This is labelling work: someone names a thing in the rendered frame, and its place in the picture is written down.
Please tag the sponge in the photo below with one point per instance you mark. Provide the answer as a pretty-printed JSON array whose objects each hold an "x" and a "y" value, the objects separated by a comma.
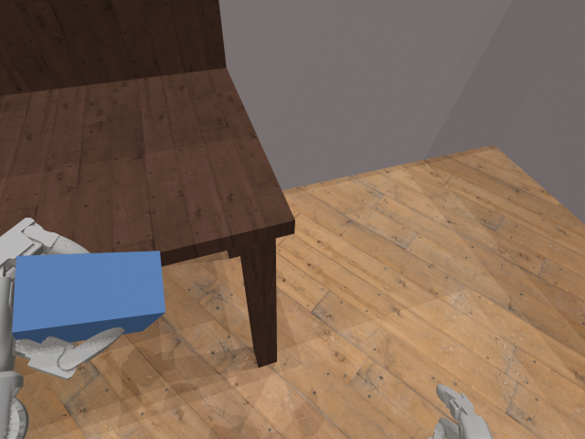
[{"x": 76, "y": 296}]

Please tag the table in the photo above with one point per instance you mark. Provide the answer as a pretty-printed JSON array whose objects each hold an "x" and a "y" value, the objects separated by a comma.
[{"x": 122, "y": 130}]

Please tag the right robot hand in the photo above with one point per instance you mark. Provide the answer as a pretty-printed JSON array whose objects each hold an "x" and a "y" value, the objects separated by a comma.
[{"x": 470, "y": 425}]

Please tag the left robot forearm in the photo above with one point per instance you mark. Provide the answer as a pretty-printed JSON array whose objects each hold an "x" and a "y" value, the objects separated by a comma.
[{"x": 13, "y": 413}]

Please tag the left robot hand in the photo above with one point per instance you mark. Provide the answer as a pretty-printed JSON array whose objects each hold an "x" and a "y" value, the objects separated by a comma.
[{"x": 53, "y": 356}]

